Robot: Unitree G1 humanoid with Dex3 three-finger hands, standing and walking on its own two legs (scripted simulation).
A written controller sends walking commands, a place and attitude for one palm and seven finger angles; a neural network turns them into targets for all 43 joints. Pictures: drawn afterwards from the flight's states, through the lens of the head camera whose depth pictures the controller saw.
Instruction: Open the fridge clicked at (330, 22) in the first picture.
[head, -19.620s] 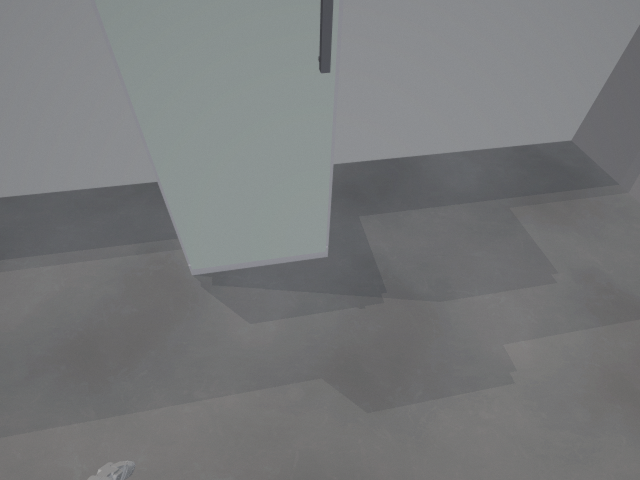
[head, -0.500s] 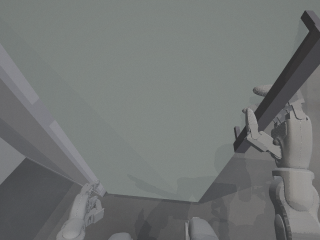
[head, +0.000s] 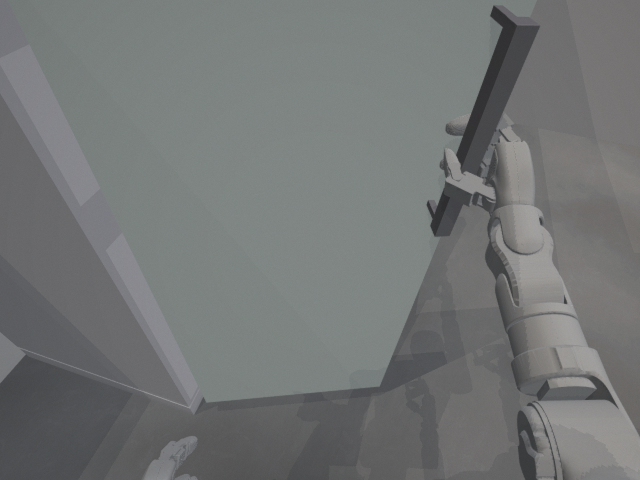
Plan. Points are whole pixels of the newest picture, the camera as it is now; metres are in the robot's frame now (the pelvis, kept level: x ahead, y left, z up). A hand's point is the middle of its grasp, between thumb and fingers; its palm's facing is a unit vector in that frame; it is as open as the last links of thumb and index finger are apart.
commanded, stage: stop walking and hold the door back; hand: right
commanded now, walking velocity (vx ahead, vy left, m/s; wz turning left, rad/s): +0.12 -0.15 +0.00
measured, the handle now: (465, 139) +0.47 -0.15 +0.21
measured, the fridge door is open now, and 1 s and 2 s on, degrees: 67 67 66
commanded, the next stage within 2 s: loosen the grip on the handle in 0.70 s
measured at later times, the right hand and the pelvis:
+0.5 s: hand (452, 173) +0.44 -0.14 +0.18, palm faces -0.05 +0.99 -0.11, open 5.9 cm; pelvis +0.02 -0.05 +0.00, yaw +5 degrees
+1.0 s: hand (464, 184) +0.41 -0.15 +0.19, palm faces -0.04 +0.99 -0.11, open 8.1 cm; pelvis +0.00 -0.04 +0.00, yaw +4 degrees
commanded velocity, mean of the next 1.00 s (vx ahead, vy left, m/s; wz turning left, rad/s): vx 0.01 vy -0.02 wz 0.00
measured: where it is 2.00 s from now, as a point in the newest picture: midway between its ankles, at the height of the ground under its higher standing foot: outside the picture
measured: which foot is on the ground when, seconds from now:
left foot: down 0.00-1.00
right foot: up 0.00-0.30, down 0.32-1.00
